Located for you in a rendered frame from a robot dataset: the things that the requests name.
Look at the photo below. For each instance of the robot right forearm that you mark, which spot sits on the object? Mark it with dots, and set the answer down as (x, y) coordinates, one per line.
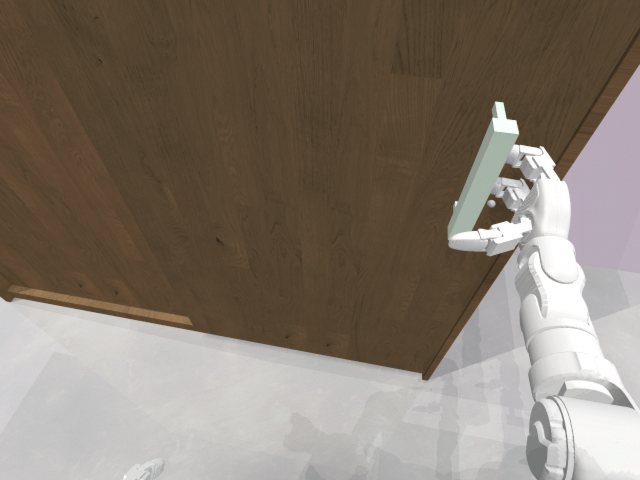
(564, 351)

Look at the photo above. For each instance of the robot right upper arm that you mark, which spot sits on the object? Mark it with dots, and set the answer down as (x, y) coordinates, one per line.
(574, 439)

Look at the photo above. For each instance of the wardrobe door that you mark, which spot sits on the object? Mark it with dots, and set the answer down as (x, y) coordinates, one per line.
(64, 227)
(293, 164)

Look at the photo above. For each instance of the handle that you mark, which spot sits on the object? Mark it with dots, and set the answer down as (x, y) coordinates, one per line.
(496, 146)

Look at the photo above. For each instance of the robot right hand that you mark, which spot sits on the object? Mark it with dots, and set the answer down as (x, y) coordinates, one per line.
(546, 206)

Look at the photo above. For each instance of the robot left hand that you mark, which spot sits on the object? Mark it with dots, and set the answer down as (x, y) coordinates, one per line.
(148, 471)

